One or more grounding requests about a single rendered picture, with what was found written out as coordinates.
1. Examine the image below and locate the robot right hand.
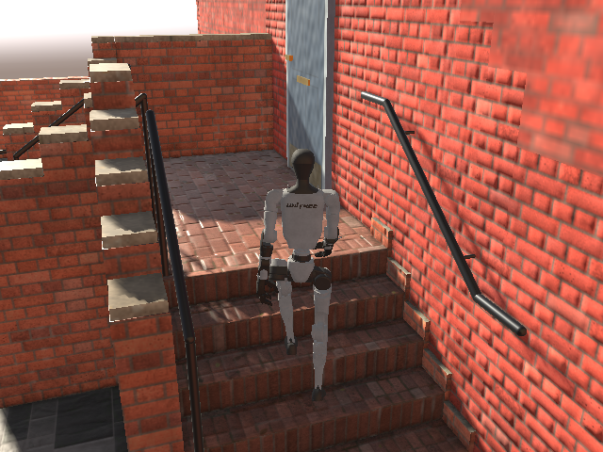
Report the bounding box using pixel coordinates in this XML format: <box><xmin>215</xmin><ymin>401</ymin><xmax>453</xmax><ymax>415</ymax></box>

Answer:
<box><xmin>313</xmin><ymin>241</ymin><xmax>333</xmax><ymax>257</ymax></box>

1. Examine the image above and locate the right robot upper arm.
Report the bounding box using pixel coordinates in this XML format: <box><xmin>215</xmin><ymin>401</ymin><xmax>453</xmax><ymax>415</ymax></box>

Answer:
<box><xmin>322</xmin><ymin>189</ymin><xmax>340</xmax><ymax>239</ymax></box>

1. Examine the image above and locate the robot left hand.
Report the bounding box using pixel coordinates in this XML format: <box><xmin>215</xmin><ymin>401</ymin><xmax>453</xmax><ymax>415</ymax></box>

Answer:
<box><xmin>256</xmin><ymin>278</ymin><xmax>279</xmax><ymax>306</ymax></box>

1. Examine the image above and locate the right robot forearm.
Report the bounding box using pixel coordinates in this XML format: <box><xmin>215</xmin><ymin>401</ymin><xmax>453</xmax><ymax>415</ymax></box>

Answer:
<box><xmin>323</xmin><ymin>227</ymin><xmax>339</xmax><ymax>250</ymax></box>

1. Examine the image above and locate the right robot shin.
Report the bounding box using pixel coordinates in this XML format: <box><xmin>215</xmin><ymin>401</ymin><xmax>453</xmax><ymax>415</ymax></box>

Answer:
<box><xmin>313</xmin><ymin>325</ymin><xmax>328</xmax><ymax>390</ymax></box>

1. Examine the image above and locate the robot right thigh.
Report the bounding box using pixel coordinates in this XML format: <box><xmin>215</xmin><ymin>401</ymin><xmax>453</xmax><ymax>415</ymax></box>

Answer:
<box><xmin>311</xmin><ymin>266</ymin><xmax>332</xmax><ymax>342</ymax></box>

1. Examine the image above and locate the left robot forearm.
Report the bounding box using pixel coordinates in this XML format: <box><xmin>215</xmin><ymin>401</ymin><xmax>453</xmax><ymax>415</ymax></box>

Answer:
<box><xmin>256</xmin><ymin>229</ymin><xmax>273</xmax><ymax>280</ymax></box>

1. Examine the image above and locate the left robot upper arm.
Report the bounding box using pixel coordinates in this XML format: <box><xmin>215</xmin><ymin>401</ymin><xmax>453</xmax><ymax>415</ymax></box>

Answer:
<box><xmin>263</xmin><ymin>189</ymin><xmax>284</xmax><ymax>243</ymax></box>

